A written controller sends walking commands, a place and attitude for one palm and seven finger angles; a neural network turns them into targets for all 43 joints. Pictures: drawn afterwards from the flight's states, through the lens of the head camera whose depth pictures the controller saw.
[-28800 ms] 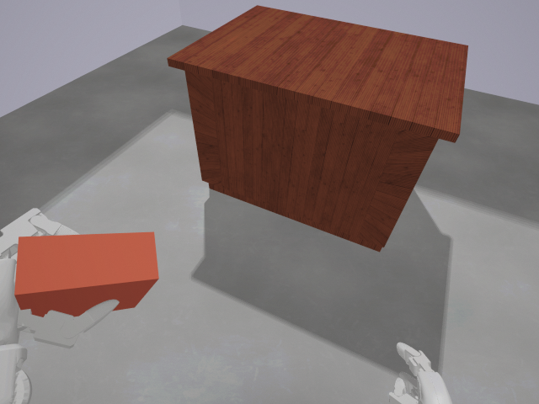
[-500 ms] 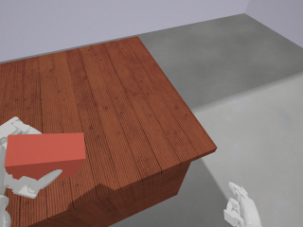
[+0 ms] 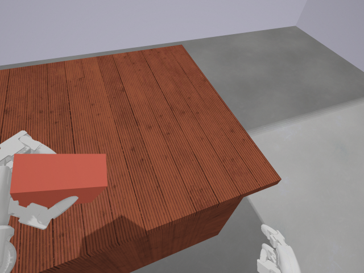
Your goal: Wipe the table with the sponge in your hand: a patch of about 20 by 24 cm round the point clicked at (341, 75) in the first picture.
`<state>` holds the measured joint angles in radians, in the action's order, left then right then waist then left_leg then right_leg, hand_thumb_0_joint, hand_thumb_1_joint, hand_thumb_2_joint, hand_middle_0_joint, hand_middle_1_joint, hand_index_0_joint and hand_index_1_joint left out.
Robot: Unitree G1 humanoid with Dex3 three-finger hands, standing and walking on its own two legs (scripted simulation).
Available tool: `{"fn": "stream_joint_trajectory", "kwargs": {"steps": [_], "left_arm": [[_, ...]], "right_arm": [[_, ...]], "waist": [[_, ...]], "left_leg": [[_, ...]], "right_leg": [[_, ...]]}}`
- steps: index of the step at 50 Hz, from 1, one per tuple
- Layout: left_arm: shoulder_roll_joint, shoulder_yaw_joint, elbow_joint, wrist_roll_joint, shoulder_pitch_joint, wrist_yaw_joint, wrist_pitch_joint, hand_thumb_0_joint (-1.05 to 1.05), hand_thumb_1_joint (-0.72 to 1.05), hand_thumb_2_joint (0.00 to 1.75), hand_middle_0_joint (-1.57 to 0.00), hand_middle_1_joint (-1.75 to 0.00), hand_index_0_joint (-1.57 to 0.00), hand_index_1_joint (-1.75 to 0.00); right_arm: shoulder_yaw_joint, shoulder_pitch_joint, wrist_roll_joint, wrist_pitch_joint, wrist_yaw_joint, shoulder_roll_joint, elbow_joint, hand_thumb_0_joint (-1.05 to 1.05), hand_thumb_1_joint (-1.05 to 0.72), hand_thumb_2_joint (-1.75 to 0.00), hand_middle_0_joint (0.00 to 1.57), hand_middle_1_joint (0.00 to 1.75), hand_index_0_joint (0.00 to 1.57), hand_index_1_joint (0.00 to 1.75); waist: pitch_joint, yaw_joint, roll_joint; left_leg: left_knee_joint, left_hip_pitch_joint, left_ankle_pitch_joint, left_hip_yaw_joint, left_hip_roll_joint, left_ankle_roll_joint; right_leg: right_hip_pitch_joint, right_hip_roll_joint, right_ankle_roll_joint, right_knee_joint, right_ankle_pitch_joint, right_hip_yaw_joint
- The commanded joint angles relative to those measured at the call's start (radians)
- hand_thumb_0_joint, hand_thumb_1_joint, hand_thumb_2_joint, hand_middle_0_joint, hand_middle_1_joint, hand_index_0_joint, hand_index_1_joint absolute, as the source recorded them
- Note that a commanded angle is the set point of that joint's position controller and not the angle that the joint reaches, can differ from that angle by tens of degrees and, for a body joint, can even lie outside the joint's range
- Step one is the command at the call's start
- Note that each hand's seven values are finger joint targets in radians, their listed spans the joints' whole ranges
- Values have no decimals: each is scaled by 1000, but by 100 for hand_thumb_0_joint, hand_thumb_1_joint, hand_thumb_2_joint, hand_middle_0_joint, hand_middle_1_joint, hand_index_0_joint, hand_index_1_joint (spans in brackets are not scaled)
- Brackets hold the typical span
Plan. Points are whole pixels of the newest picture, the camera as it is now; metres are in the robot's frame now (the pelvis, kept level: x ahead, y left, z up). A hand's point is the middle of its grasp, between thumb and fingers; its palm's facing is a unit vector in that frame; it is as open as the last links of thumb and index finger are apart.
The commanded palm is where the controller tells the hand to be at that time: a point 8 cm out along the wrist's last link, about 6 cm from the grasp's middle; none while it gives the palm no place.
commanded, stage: come to a stop and stand still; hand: left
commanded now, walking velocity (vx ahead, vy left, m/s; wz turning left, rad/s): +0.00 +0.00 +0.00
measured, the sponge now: (73, 182) +0.23 +0.21 +0.12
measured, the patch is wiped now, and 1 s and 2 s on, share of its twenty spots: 0.00 0.00 0.00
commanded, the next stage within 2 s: look again from close up in 0.16 s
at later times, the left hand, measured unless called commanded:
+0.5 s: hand (58, 175) +0.22 +0.22 +0.16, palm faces +0.35 -0.86 -0.38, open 9.6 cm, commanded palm +0.16 +0.26 +0.17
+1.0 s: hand (37, 149) +0.25 +0.26 +0.19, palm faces +0.38 -0.81 -0.46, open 9.6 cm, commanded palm +0.17 +0.28 +0.17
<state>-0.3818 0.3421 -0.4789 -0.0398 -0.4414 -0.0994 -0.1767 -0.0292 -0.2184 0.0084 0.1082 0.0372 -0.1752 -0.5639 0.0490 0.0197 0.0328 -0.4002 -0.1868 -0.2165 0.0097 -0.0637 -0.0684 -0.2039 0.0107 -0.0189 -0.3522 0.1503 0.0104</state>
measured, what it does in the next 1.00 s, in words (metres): stands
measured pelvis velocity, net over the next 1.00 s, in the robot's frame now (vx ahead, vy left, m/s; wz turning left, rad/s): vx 0.00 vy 0.00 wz -0.04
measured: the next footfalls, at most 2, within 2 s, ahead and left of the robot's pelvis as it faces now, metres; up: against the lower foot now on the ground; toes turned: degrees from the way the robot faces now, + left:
none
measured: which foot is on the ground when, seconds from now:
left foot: down 0.00-1.00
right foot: down 0.00-1.00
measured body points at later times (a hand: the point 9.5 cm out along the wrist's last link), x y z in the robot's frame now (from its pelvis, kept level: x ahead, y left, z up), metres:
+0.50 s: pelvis -0.01 -0.02 +0.00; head +0.02 -0.02 +0.45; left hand +0.20 +0.26 +0.18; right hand +0.17 -0.25 -0.08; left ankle +0.00 +0.07 -0.74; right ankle +0.02 -0.14 -0.74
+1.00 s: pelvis +0.00 +0.00 +0.00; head +0.04 +0.00 +0.44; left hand +0.23 +0.30 +0.21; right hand +0.18 -0.22 -0.09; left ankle +0.00 +0.07 -0.74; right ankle +0.02 -0.14 -0.74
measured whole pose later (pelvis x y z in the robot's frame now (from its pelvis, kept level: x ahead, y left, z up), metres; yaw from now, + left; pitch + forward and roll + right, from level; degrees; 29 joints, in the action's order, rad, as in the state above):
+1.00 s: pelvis +0.00 +0.00 +0.00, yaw -2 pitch +1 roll -1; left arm -0.42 0.46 -0.38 -0.06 -0.30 -0.05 -0.26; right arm 0.01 -0.18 0.02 0.15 -0.04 -0.20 -0.58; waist 0.06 0.02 -0.03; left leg -0.46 -0.22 -0.25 0.05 -0.06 -0.07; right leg -0.27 0.01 -0.03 -0.44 0.19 -0.03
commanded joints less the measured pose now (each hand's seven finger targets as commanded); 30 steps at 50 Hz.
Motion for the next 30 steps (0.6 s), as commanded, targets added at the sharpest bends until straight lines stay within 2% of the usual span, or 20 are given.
{"fn": "stream_joint_trajectory", "kwargs": {"steps": [1,4,5,7,12,13,14,15,16,17,18,19,20,21,24,25,26,28,29,30], "left_arm": [[-144,101,-249,-8,56,-10,-93,0,10,130,-120,-160,-120,-160],[-151,115,-222,-11,38,-10,-89,0,10,130,-120,-160,-120,-160],[-155,123,-232,-8,42,-11,-89,0,10,130,-120,-160,-120,-160],[-148,117,-208,-13,30,-10,-91,0,10,130,-120,-160,-120,-160],[-146,115,-201,-15,37,-12,-88,0,10,130,-120,-160,-120,-160],[-959,696,-460,173,1121,-12,-198,0,10,130,-120,-160,-120,-160],[-339,310,156,47,508,31,-158,0,10,130,-120,-160,-120,-160],[-254,269,54,-7,289,21,-136,0,10,130,-120,-160,-120,-160],[-185,177,66,-4,296,29,-134,0,10,130,-120,-160,-120,-160],[-196,155,-23,-17,271,38,-149,0,10,130,-120,-160,-120,-160],[-168,130,-49,-25,181,41,-151,0,10,130,-120,-160,-120,-160],[-120,77,-95,-26,131,42,-154,0,10,130,-120,-160,-120,-160],[-67,41,-98,-31,62,38,-150,0,10,130,-120,-160,-120,-160],[-71,17,-124,-28,69,38,-149,0,10,130,-120,-160,-120,-160],[-171,115,-106,-20,77,17,-150,0,10,130,-120,-160,-120,-160],[-236,187,-132,-18,100,2,-151,0,10,130,-120,-160,-120,-160],[-212,177,-94,-25,106,5,-154,0,10,130,-120,-160,-120,-160],[-242,218,-122,-33,136,4,-161,0,10,130,-120,-160,-120,-160],[-235,205,-151,-34,162,5,-166,0,10,130,-120,-160,-120,-160],[-274,237,-196,-29,195,-2,-170,0,10,130,-120,-160,-120,-160]], "right_arm": [[60,77,2,59,9,-147,147,0,-90,-90,20,30,20,30],[67,70,4,57,9,-150,146,0,-90,-90,20,30,20,30],[68,78,6,58,8,-154,143,0,-90,-90,20,30,20,30],[71,66,6,56,8,-155,139,0,-90,-90,20,30,20,30],[71,74,12,55,10,-153,140,0,-90,-90,20,30,20,30],[46,-55,-57,109,-1,-192,119,0,-90,-90,20,30,20,30],[11,66,-11,107,-5,-52,72,0,-90,-90,20,30,20,30],[77,73,13,100,-8,-123,114,0,-90,-90,20,30,20,30],[78,23,11,113,-10,-143,131,0,-90,-90,20,30,20,30],[77,32,13,120,-19,-153,129,0,-90,-90,20,30,20,30],[77,52,16,120,-31,-155,126,0,-90,-90,20,30,20,30],[73,65,19,123,-42,-152,132,0,-90,-90,20,30,20,30],[69,97,29,130,-49,-139,132,0,-90,-90,20,30,20,30],[63,89,24,126,-50,-145,139,0,-90,-90,20,30,20,30],[68,89,18,123,-31,-156,133,0,-90,-90,20,30,20,30],[66,120,19,116,-22,-156,130,0,-90,-90,20,30,20,30],[60,109,14,109,-12,-148,133,0,-90,-90,20,30,20,30],[62,106,13,110,2,-146,139,0,-90,-90,20,30,20,30],[61,103,13,112,6,-146,143,0,-90,-90,20,30,20,30],[58,130,15,114,9,-145,138,0,-90,-90,20,30,20,30]], "waist": [[-158,-5,-176],[-160,-2,-130],[-165,-5,-145],[-164,-6,-122],[-157,-8,-105],[-39,3,-9],[-232,7,16],[-255,27,-129],[-249,18,-152],[-238,16,-178],[-217,21,-160],[-195,23,-121],[-183,24,-118],[-159,24,-75],[-104,25,76],[-103,24,58],[-105,19,77],[-108,16,28],[-114,12,-28],[-130,13,-87]], "left_leg": [[133,-17,264,-154,196,126],[111,-24,263,-149,200,124],[109,-13,264,-136,191,126],[101,-16,276,-144,189,132],[90,-44,182,-130,173,109],[-55,-217,205,-69,169,26],[-9,-15,232,-90,117,32],[16,68,289,-72,112,86],[-7,29,251,-66,131,72],[-8,2,229,-83,127,70],[-2,-15,185,-79,129,60],[9,-45,128,-75,123,54],[21,-29,109,-64,123,48],[34,-70,47,-73,124,43],[25,-88,-31,-77,107,46],[23,-61,-39,-71,104,46],[25,-71,-55,-77,102,41],[19,-64,-37,-81,100,38],[16,-59,-21,-82,100,37],[20,-35,-18,-80,105,37]], "right_leg": [[123,23,41,-62,-57,-8],[132,36,41,-43,-65,-11],[129,30,43,-48,-77,-12],[133,35,46,-40,-82,-5],[144,46,47,-23,-106,-24],[54,35,33,-54,-45,-34],[-5,82,68,-31,-10,-37],[83,30,79,-78,-104,-48],[95,53,79,-70,-115,-97],[103,72,71,-67,-125,-111],[108,83,61,-49,-118,-121],[117,83,55,-37,-85,-123],[96,68,52,-39,-76,-115],[94,71,45,-21,-27,-103],[33,73,44,54,100,-134],[1,69,45,66,126,-136],[2,76,43,77,164,-122],[13,74,45,79,133,-142],[21,77,48,69,104,-144],[22,69,48,55,72,-142]]}}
